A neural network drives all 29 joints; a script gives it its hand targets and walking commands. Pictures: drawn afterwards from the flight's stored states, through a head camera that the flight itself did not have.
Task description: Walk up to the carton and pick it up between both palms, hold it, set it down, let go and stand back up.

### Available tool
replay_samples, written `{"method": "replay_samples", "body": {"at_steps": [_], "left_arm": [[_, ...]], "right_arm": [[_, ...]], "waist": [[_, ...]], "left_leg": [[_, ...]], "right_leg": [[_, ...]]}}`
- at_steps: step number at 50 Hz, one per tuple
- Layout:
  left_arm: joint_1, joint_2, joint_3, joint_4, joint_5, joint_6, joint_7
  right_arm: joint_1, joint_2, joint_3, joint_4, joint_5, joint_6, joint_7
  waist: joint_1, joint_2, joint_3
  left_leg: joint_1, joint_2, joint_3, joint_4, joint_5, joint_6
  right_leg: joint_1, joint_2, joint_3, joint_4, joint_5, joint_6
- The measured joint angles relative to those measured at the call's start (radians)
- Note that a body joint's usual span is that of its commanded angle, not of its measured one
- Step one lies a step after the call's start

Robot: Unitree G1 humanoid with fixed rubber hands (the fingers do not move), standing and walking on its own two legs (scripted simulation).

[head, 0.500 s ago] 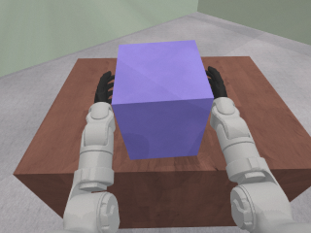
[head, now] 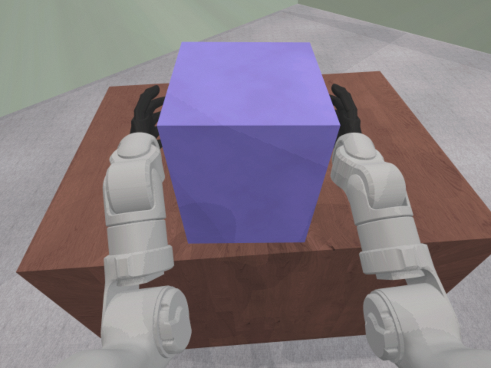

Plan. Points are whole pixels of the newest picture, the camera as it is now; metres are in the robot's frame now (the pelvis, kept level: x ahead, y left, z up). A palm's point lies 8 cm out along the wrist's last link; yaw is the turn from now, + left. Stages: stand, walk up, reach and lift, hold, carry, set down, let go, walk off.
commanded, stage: reach and lift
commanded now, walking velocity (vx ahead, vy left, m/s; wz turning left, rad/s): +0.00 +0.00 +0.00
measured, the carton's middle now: (246, 147) +0.41 +0.00 +0.16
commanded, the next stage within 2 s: hold in 1.24 s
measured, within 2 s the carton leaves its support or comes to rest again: neither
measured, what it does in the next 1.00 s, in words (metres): stands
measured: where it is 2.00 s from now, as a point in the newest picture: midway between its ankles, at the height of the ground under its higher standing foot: outside the picture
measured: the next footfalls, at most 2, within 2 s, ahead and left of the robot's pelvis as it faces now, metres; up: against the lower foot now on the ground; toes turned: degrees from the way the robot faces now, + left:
none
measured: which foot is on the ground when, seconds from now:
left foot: down 0.00-1.00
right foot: down 0.00-1.00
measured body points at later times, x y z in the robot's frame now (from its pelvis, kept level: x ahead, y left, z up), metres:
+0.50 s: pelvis +0.01 +0.00 +0.00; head -0.03 +0.00 +0.45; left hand +0.38 +0.16 +0.22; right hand +0.40 -0.13 +0.23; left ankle +0.01 +0.12 -0.76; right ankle +0.00 -0.11 -0.76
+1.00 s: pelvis +0.00 -0.01 +0.00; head -0.03 -0.01 +0.45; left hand +0.38 +0.16 +0.25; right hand +0.40 -0.14 +0.25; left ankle +0.01 +0.12 -0.76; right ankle +0.00 -0.11 -0.76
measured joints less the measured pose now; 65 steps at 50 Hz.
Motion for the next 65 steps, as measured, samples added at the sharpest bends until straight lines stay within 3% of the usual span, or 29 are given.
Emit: {"method": "replay_samples", "body": {"at_steps": [5, 13, 17, 21, 25, 33, 37, 43, 53, 65], "left_arm": [[0.002, -0.004, 0.027, -0.014, 0.041, 0.064, -0.026], [0.076, 0.020, -0.013, -0.197, -0.040, 0.110, 0.010], [0.016, 0.049, -0.016, -0.154, -0.034, 0.127, 0.007], [-0.040, 0.064, 0.005, -0.065, 0.021, 0.176, -0.045], [-0.028, 0.049, 0.020, -0.067, 0.062, 0.216, -0.071], [0.000, 0.023, 0.000, -0.219, 0.017, 0.232, -0.022], [-0.074, 0.034, 0.019, -0.156, 0.019, 0.235, -0.018], [-0.121, 0.043, 0.056, -0.051, 0.059, 0.259, -0.058], [-0.073, 0.046, 0.037, -0.130, 0.019, 0.251, -0.041], [-0.131, 0.058, 0.050, -0.044, 0.048, 0.280, -0.057]], "right_arm": [[-0.017, -0.004, 0.029, 0.066, 0.036, 0.012, -0.010], [-0.022, -0.025, 0.071, -0.046, 0.109, 0.025, -0.043], [-0.101, -0.018, 0.030, -0.011, 0.097, 0.058, -0.041], [-0.156, -0.001, -0.004, 0.079, 0.077, 0.095, -0.045], [-0.136, 0.005, 0.002, 0.095, 0.093, 0.112, -0.055], [-0.107, -0.046, 0.050, -0.036, 0.156, 0.099, -0.063], [-0.177, -0.056, 0.028, 0.013, 0.143, 0.114, -0.057], [-0.217, -0.035, 0.003, 0.119, 0.121, 0.139, -0.059], [-0.204, -0.048, 0.032, 0.065, 0.163, 0.124, -0.079], [-0.241, -0.045, 0.007, 0.133, 0.151, 0.155, -0.081]], "waist": [[0.019, -0.005, 0.020], [0.034, -0.007, -0.033], [0.023, -0.018, -0.047], [0.008, -0.028, -0.021], [-0.004, -0.023, -0.001], [0.000, 0.014, -0.020], [0.005, 0.018, -0.023], [0.001, 0.005, -0.010], [0.004, 0.011, -0.044], [-0.004, 0.013, -0.042]], "left_leg": [[0.027, 0.005, 0.020, -0.025, 0.006, -0.003], [-0.010, 0.004, 0.004, -0.035, 0.014, -0.006], [0.010, 0.003, -0.013, -0.020, 0.002, -0.009], [0.060, 0.003, -0.014, -0.018, -0.009, -0.011], [0.079, 0.004, -0.002, -0.039, 0.000, -0.009], [0.029, 0.002, 0.007, -0.063, 0.028, -0.004], [0.037, 0.003, 0.000, -0.051, 0.022, -0.005], [0.071, 0.009, -0.001, -0.046, 0.015, -0.010], [0.029, 0.010, -0.002, -0.050, 0.026, -0.012], [0.049, 0.005, -0.007, -0.037, 0.018, -0.007]], "right_leg": [[0.016, 0.005, 0.020, -0.015, 0.009, -0.004], [-0.013, 0.004, 0.005, -0.030, 0.014, -0.007], [0.023, 0.003, -0.011, -0.039, 0.007, -0.009], [0.083, 0.003, -0.010, -0.059, 0.009, -0.010], [0.093, 0.003, 0.002, -0.070, 0.018, -0.009], [0.025, 0.002, 0.012, -0.060, 0.030, -0.004], [0.035, 0.003, 0.006, -0.049, 0.022, -0.004], [0.069, 0.009, 0.006, -0.046, 0.017, -0.008], [0.020, 0.011, 0.006, -0.035, 0.021, -0.012], [0.046, 0.005, 0.004, -0.033, 0.016, -0.005]]}}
